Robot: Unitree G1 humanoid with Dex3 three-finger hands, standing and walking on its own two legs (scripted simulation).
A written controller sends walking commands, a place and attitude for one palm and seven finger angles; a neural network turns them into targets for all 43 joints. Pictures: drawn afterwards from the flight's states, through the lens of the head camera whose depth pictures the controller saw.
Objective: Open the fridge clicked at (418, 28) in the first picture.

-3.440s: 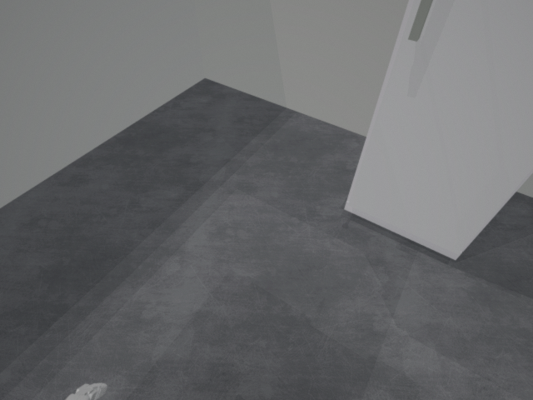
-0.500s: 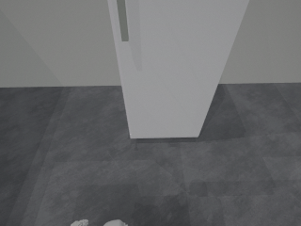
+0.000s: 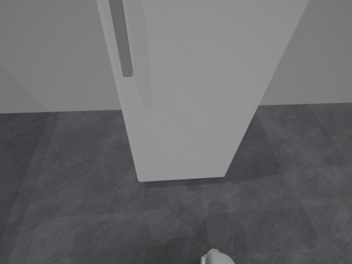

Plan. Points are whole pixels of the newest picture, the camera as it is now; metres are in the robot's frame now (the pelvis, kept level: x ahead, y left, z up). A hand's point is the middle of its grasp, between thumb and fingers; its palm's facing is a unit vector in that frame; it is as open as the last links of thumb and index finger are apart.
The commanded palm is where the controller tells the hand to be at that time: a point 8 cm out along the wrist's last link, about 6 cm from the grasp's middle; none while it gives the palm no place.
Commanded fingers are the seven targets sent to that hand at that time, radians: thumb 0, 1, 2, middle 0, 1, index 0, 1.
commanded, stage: take the last steps up to it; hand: left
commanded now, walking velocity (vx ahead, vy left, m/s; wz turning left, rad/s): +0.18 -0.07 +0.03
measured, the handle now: (118, 9) +0.59 +0.15 +0.26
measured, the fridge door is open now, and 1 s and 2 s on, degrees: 0 0 0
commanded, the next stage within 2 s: come to a stop and stand still in 0.08 s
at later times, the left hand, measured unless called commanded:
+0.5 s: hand out of the picture +0.15 +0.14 -0.19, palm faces +0.10 -0.98 -0.19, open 7.3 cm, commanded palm none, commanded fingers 0.00 0.90 0.90 -0.20 -0.30 -0.20 -0.30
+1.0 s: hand out of the picture +0.12 +0.11 -0.18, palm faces +0.12 -0.97 -0.21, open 7.4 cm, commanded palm none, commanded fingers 0.00 0.90 0.90 -0.20 -0.30 -0.20 -0.30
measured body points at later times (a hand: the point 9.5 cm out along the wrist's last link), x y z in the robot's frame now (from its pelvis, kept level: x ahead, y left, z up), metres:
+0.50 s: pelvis +0.12 -0.04 -0.01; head +0.15 -0.02 +0.44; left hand +0.14 +0.19 -0.17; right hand +0.23 -0.27 -0.15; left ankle +0.16 +0.06 -0.74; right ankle +0.12 -0.14 -0.73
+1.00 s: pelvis +0.07 -0.08 -0.02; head +0.05 -0.07 +0.43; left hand +0.12 +0.16 -0.16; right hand +0.15 -0.32 -0.15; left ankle +0.11 +0.01 -0.74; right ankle +0.11 -0.18 -0.74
